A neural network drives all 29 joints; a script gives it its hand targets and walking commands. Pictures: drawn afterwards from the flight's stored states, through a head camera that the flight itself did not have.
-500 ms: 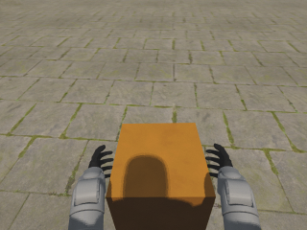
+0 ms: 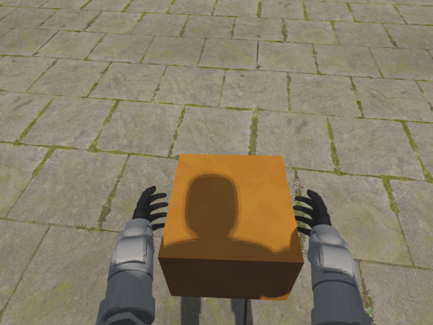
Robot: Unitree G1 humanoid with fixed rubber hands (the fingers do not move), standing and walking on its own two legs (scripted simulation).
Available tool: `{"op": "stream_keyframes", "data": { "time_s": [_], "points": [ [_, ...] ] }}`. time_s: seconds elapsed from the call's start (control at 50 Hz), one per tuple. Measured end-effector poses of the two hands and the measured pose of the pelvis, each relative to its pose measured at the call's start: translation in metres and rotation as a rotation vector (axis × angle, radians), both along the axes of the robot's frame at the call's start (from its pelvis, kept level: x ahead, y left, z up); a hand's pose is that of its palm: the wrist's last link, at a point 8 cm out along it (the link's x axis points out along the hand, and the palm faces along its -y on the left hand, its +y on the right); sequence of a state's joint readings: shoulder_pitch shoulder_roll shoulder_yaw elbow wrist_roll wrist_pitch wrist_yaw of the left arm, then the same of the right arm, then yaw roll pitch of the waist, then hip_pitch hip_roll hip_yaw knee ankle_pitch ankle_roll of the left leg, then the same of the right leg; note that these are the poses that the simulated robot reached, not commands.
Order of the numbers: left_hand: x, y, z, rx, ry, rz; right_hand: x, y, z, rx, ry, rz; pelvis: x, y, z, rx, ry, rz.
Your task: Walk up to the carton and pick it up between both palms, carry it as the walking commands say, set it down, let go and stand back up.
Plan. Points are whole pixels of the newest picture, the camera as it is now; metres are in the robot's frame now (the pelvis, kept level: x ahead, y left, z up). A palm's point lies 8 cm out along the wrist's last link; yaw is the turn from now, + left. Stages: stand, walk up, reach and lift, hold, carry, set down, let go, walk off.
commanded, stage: set down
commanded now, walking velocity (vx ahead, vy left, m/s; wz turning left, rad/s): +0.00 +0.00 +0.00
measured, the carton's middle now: (229, 222) +0.37 -0.02 -0.12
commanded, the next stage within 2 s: none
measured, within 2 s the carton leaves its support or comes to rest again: neither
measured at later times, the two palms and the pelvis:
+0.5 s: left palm (156, 229) +0.35 +0.15 -0.10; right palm (309, 236) +0.32 -0.19 -0.09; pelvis -0.02 +0.02 -0.04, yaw -1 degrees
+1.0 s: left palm (167, 233) +0.38 +0.14 -0.19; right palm (299, 238) +0.35 -0.20 -0.18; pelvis -0.04 +0.01 -0.11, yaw -1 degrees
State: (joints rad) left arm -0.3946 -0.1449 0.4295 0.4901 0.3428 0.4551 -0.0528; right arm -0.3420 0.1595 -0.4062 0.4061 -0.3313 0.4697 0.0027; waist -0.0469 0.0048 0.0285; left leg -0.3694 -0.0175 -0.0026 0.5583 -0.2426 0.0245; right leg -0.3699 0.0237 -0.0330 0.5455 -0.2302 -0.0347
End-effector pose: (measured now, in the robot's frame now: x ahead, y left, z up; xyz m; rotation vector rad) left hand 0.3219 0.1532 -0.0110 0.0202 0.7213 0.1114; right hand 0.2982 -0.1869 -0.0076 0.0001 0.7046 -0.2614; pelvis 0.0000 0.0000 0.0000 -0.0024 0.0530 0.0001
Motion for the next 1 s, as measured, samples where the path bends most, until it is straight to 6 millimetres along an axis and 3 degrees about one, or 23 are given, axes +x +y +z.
{"op": "stream_keyframes", "data": {
  "time_s": [0.36, 0.74, 1.0],
  "points": [
    [0.02, -0.009, -0.066, -0.028, 0.015, -0.02, 0.008, -0.007, -0.059, -0.005, 0.009, -0.04, -0.01, 0.013, -0.025, -0.002, 0.253, -0.014],
    [0.044, -0.011, -0.124, -0.041, 0.007, 0.013, 0.039, -0.011, -0.119, 0.021, -0.004, -0.012, -0.03, 0.015, -0.075, 0.006, 0.456, -0.01],
    [0.056, -0.017, -0.176, -0.042, 0.016, 0.012, 0.053, -0.014, -0.171, -0.008, 0.008, -0.067, -0.036, 0.006, -0.114, 0.01, 0.586, -0.013]
  ]
}}
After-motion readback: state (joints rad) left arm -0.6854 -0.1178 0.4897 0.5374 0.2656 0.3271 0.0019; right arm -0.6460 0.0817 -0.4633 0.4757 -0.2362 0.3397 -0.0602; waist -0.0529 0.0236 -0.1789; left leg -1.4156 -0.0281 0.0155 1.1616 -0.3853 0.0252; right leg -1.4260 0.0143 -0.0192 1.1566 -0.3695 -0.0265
